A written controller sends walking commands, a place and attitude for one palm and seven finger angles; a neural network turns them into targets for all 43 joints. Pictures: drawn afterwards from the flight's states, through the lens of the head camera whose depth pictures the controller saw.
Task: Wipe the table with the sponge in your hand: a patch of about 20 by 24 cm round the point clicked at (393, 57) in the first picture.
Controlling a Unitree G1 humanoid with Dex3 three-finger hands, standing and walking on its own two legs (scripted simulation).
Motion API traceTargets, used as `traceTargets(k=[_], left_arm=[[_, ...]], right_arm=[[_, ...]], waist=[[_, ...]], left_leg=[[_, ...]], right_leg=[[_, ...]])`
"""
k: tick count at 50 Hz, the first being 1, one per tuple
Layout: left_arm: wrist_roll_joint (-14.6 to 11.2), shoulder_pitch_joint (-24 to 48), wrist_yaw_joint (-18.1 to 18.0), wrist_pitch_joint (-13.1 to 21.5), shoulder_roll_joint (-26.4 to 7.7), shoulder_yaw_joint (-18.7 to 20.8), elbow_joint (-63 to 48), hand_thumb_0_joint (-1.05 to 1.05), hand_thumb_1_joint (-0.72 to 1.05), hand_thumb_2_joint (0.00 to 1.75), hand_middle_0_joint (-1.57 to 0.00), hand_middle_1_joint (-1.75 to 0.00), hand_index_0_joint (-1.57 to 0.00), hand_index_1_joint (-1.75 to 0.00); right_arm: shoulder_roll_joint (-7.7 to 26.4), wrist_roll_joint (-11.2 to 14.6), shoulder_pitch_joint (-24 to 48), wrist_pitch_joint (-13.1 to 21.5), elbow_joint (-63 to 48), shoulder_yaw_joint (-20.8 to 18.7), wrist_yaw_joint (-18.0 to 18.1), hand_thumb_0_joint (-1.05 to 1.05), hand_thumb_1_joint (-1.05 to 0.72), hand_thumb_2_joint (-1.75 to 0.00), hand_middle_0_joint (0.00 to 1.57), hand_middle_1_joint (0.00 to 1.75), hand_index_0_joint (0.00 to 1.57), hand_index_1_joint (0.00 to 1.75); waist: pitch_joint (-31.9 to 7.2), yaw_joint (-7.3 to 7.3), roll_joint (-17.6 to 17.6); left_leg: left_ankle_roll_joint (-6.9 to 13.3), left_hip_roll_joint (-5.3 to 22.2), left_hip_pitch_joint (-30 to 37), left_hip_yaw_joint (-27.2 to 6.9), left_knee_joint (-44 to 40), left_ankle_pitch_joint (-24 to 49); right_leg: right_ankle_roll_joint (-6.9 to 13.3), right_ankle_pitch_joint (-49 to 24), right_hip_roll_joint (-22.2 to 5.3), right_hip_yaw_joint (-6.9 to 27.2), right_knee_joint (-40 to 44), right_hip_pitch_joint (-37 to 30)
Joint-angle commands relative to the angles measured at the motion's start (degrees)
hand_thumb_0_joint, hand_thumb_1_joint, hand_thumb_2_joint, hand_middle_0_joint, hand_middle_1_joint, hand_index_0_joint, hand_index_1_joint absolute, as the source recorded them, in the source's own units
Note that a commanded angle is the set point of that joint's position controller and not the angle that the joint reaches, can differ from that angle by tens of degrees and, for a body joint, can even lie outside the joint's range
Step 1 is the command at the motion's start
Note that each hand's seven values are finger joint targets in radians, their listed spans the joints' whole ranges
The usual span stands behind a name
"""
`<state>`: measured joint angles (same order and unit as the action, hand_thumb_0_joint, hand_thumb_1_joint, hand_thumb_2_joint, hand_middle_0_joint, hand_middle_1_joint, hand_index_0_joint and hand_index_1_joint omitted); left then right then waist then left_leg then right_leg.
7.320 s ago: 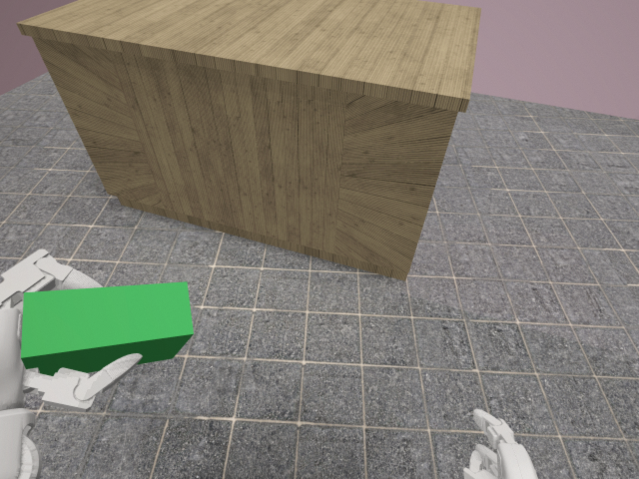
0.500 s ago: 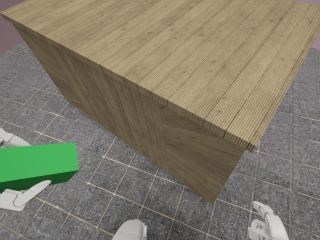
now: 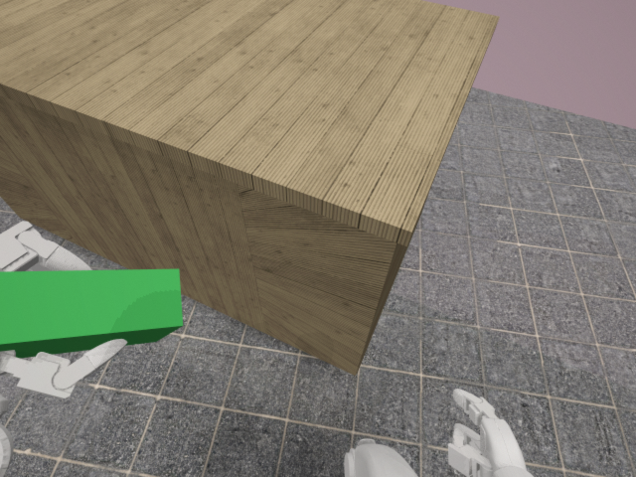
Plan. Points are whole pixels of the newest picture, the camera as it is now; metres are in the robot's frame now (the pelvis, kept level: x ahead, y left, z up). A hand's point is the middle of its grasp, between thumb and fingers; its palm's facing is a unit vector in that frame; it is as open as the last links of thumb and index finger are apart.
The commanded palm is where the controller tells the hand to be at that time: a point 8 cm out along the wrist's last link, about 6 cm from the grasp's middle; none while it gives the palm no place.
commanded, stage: turn to face it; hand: left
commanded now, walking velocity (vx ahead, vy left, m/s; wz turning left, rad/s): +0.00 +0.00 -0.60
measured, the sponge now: (119, 311) +0.23 +0.21 +0.15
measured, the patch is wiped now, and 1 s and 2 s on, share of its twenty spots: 0.00 0.00 0.00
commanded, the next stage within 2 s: take the last steps up to it in 1.22 s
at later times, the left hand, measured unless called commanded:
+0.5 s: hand (258, 274) +0.25 +0.09 +0.19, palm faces +0.04 -0.82 -0.57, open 9.4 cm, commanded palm +0.22 +0.15 +0.18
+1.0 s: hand (415, 335) +0.22 -0.05 +0.18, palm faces -0.20 -0.78 -0.59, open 9.4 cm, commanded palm +0.19 +0.03 +0.18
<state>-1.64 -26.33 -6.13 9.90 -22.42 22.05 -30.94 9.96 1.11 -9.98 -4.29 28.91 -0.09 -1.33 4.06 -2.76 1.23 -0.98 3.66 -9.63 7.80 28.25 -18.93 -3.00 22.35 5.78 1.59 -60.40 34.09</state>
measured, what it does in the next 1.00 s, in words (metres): steps to the right, turning right: right foot, then left foot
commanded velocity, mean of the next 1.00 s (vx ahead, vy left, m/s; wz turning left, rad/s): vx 0.00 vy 0.00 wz -0.51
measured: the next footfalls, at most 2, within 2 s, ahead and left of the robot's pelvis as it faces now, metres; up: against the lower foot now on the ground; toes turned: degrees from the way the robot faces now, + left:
right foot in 0.18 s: +0.06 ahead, -0.19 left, +0.00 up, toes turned -13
left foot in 0.48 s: +0.08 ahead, +0.05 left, +0.00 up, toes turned -15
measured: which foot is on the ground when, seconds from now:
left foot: down 0.00-0.20, up 0.22-0.46, down 0.48-0.80, up 0.82-1.00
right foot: up 0.00-0.16, down 0.18-0.50, up 0.52-0.78, down 0.80-1.00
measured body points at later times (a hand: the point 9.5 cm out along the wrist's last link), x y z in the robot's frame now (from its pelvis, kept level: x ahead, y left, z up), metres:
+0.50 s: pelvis -0.03 -0.05 -0.01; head +0.04 -0.06 +0.43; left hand +0.25 +0.13 +0.22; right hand +0.04 -0.37 -0.09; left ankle +0.04 +0.06 -0.74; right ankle +0.02 -0.18 -0.73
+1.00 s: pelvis -0.10 -0.10 +0.00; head -0.06 -0.16 +0.44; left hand +0.23 +0.00 +0.21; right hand -0.11 -0.39 -0.12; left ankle -0.04 +0.02 -0.66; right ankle -0.11 -0.18 -0.73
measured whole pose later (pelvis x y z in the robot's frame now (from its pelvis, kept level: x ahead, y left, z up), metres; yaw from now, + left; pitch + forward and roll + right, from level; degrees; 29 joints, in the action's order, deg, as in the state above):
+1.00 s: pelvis -0.10 -0.10 +0.00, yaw -36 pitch +1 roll +1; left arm -3.3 -32.8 -7.6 12.7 -25.5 25.9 -33.1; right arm 12.8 1.0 -8.0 -1.8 32.6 -1.2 0.0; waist 7.4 2.7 -2.1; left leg -5.2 4.0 -29.0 2.8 64.5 -24.3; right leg 4.4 13.1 2.8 -2.2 -31.4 19.5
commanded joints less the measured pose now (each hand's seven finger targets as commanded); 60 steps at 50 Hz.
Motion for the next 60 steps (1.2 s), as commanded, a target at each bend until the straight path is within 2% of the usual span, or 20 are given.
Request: traceTargets(k=[1,7,8,10,12,15,22,23,24,25,26,28,31,38,39,41,43,47,56,60], left_arm=[[-0.35,4.43,-1.82,4.35,-7.52,3.07,-18.02,0.0,0.1,1.3,-1.2,-1.6,-1.2,-1.6],[0.57,7.98,-2.34,4.18,-9.49,4.98,-11.13,0.0,0.1,1.3,-1.2,-1.6,-1.2,-1.6],[0.71,7.77,-2.53,4.5,-10.57,6.11,-11.47,0.0,0.1,1.3,-1.2,-1.6,-1.2,-1.6],[0.3,3.64,-3.81,5.64,-15.42,11.26,-12.17,0.0,0.1,1.3,-1.2,-1.6,-1.2,-1.6],[-1.04,-0.7,-3.39,5.96,-15.21,12.38,-15.48,0.0,0.1,1.3,-1.2,-1.6,-1.2,-1.6],[-2.71,-8.48,-3.63,6.96,-14.98,15.87,-21.43,0.0,0.1,1.3,-1.2,-1.6,-1.2,-1.6],[-2.33,-9.43,-3.84,4.99,-12.13,15.31,-16.77,0.0,0.1,1.3,-1.2,-1.6,-1.2,-1.6],[-2.37,-8.81,-3.63,4.91,-11.9,14.78,-15.27,0.0,0.1,1.3,-1.2,-1.6,-1.2,-1.6],[-2.44,-6.81,-3.15,5.07,-10.8,13.09,-16.13,0.0,0.1,1.3,-1.2,-1.6,-1.2,-1.6],[-1.6,-5.12,-2.81,5.8,-11.22,13.29,-16.32,0.0,0.1,1.3,-1.2,-1.6,-1.2,-1.6],[-0.52,-4.04,-2.7,6.3,-11.57,12.95,-13.42,0.0,0.1,1.3,-1.2,-1.6,-1.2,-1.6],[-0.32,-1.63,-2.32,5.69,-8.81,8.62,-10.44,0.0,0.1,1.3,-1.2,-1.6,-1.2,-1.6],[0.16,5.14,-2.09,4.93,-4.77,1.02,-13.32,0.0,0.1,1.3,-1.2,-1.6,-1.2,-1.6],[0.26,7.55,-3.04,4.41,-9.6,4.34,-15.93,0.0,0.1,1.3,-1.2,-1.6,-1.2,-1.6],[0.57,5.81,-3.21,4.41,-11.91,6.53,-15.2,0.0,0.1,1.3,-1.2,-1.6,-1.2,-1.6],[-0.59,2.76,-3.98,5.25,-16.9,12.66,-14.07,0.0,0.1,1.3,-1.2,-1.6,-1.2,-1.6],[-2.18,-2.89,-3.09,4.17,-14.34,12.39,-12.28,0.0,0.1,1.3,-1.2,-1.6,-1.2,-1.6],[-2.49,-9.88,-3.25,5.29,-10.83,13.7,-8.74,0.0,0.1,1.3,-1.2,-1.6,-1.2,-1.6],[-1.32,-3.09,-4.02,4.63,-10.03,7.12,-14.69,0.0,0.1,1.3,-1.2,-1.6,-1.2,-1.6],[-0.47,0.56,-4.37,4.74,-11.02,6.78,-16.03,0.0,0.1,1.3,-1.2,-1.6,-1.2,-1.6]], right_arm=[[9.22,0.56,1.67,5.74,-7.56,-3.03,0.48,0.0,-0.9,-0.9,0.2,0.3,0.2,0.3],[10.28,0.07,-0.2,8.83,-5.96,-3.7,0.44,0.0,-0.9,-0.9,0.2,0.3,0.2,0.3],[9.84,0.53,-0.46,8.84,-5.91,-3.78,0.16,0.0,-0.9,-0.9,0.2,0.3,0.2,0.3],[7.8,-0.05,2.55,8.3,-7.24,-2.66,0.44,0.0,-0.9,-0.9,0.2,0.3,0.2,0.3],[7.9,0.4,2.58,6.8,-6.5,-3.31,0.65,0.0,-0.9,-0.9,0.2,0.3,0.2,0.3],[6.45,-0.2,6.28,4.3,-6.5,-1.65,0.27,0.0,-0.9,-0.9,0.2,0.3,0.2,0.3],[8.09,-0.1,2.5,3.69,-5.48,-2.95,0.69,0.0,-0.9,-0.9,0.2,0.3,0.2,0.3],[8.43,0.05,1.84,3.89,-5.33,-3.26,1.17,0.0,-0.9,-0.9,0.2,0.3,0.2,0.3],[9.98,-0.05,1.76,4.23,-5.71,-3.86,1.83,0.0,-0.9,-0.9,0.2,0.3,0.2,0.3],[10.93,-0.49,3.56,4.7,-6.51,-4.17,2.4,0.0,-0.9,-0.9,0.2,0.3,0.2,0.3],[9.99,-0.57,4.05,5.31,-6.34,-4.09,2.6,0.0,-0.9,-0.9,0.2,0.3,0.2,0.3],[9.59,-0.79,3.49,6.02,-5.68,-3.62,2.39,0.0,-0.9,-0.9,0.2,0.3,0.2,0.3],[9.82,0.34,1.71,7.26,-5.3,-3.76,1.52,0.0,-0.9,-0.9,0.2,0.3,0.2,0.3],[9.4,-0.27,0.15,10.57,-6.22,-2.97,0.93,0.0,-0.9,-0.9,0.2,0.3,0.2,0.3],[8.62,-0.14,-0.95,10.24,-5.85,-3.01,0.65,0.0,-0.9,-0.9,0.2,0.3,0.2,0.3],[5.88,-0.61,3.57,9.68,-7.68,-1.37,1.21,0.0,-0.9,-0.9,0.2,0.3,0.2,0.3],[6.33,0.14,4.24,8.33,-6.94,-2.3,1.35,0.0,-0.9,-0.9,0.2,0.3,0.2,0.3],[5.12,-0.37,5.52,4.65,-4.87,-1.48,1.33,0.0,-0.9,-0.9,0.2,0.3,0.2,0.3],[8.65,-0.4,4.16,6.84,-5.13,-2.72,3.63,0.0,-0.9,-0.9,0.2,0.3,0.2,0.3],[8.97,-0.71,2.27,7.22,-4.46,-3.03,4.44,0.0,-0.9,-0.9,0.2,0.3,0.2,0.3]], waist=[[-3.15,1.77,-14.03],[-6.97,2.19,-14.25],[-9.32,1.89,-8.21],[-13.35,0.65,13.87],[-15.11,1.06,9.68],[-17.34,1.32,2.14],[-13.98,2.86,4.84],[-13.45,3.22,2.97],[-11.3,3.71,-2.69],[-9.31,2.41,-15.74],[-8.75,2.21,-16.79],[-4.78,2.72,-13.94],[-4.53,2.36,-15.64],[-8.55,1.84,-15.87],[-10.27,2.29,-9.59],[-11.19,0.74,12.42],[-11.57,2.01,11.17],[-14.57,2.92,5.09],[-13.67,1.76,4.72],[-12.63,2.62,-1.76]], left_leg=[[5.17,16.8,2.58,-1.19,-6.19,30.51],[0.39,14.74,2.16,4.05,10.21,35.53],[-0.95,12.37,-1.33,4.96,19.54,30.33],[-4.22,1.66,-24.33,-0.27,40.87,-19.28],[-4.06,4.7,-22.75,-9.28,44.36,-16.78],[-3.68,3.42,-20.09,-7.75,33.35,-11.2],[-2.98,-0.32,-1.94,-4.58,5.24,0.47],[-1.87,1.29,2.87,-5.25,-0.53,2.19],[1.17,8.19,4.28,-12.89,-6.95,1.32],[6.55,20.01,2.97,-22.65,-10.93,10.92],[9.4,24.62,-3.89,-23.99,-12.31,10.71],[9.35,22.45,-8.93,-16.34,-10.22,13.89],[5.68,17.37,-4.76,-3.99,-5.98,20.97],[1.32,15.08,-4.75,-0.25,5.74,16.13],[-0.39,12.56,-6.42,1.15,12.56,10.79],[-3.71,0.89,-24.11,-1.26,34.06,-18.78],[-3.65,2.71,-25.18,-9.81,42.95,-10.73],[-4.27,1.9,-26.09,-7.94,38.67,-4.49],[-0.87,-1.25,-10.56,-5.95,12.9,-6.02],[1.04,0.63,3.31,-6.8,-5.07,1.44]], right_leg=[[-0.6,1.28,-6.41,-5.1,10.31,-3.59],[-0.19,-10.78,-3.26,-11.86,31.31,-22.17],[1.93,-20.93,-6.83,-7.87,35.0,-28.1],[13.3,-66.62,-24.93,20.97,33.49,-40.77],[12.93,-48.43,-25.14,20.39,35.01,-35.06],[13.52,-36.97,-21.11,13.59,34.57,-31.91],[9.87,-15.96,-15.44,15.52,35.52,-15.28],[7.76,-11.89,-13.26,14.47,32.66,-11.1],[5.41,-4.77,-8.75,11.45,23.75,-5.57],[1.82,9.43,-2.91,4.27,8.02,-0.2],[0.84,10.1,-3.42,0.15,-6.03,-2.17],[0.12,5.38,-6.74,1.51,-11.9,-1.4],[-0.84,3.31,-7.59,-3.8,0.7,-4.18],[-0.02,-6.63,-5.83,-9.64,30.69,-22.79],[2.42,-13.05,-10.39,-4.33,34.88,-25.2],[11.78,-50.55,-25.69,20.14,37.91,-31.72],[11.45,-43.81,-24.51,19.39,38.28,-30.18],[11.59,-42.17,-19.5,10.09,36.26,-34.19],[12.54,-23.05,-19.89,16.05,41.56,-26.02],[7.87,-10.31,-15.43,13.92,38.26,-17.0]])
